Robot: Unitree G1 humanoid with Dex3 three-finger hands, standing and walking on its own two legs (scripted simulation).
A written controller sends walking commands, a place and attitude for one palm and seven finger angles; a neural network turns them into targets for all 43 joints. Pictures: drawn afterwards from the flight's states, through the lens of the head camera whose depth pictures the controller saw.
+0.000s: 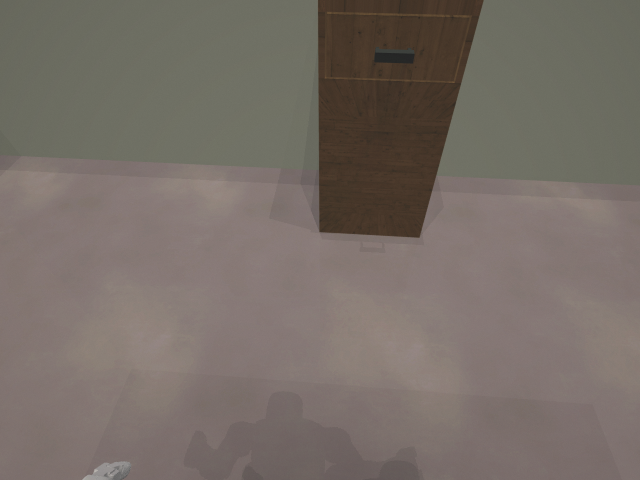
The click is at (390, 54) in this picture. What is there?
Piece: drawer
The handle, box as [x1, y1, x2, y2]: [374, 47, 414, 63]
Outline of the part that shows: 374,61 412,63 414,53 413,50 410,48 408,48 407,50 379,49 378,47 376,47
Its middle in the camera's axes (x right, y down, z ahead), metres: +0.21 -0.54 +1.12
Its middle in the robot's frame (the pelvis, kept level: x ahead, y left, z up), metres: +1.21 -0.16 +0.03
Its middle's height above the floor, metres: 0.80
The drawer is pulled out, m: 0.00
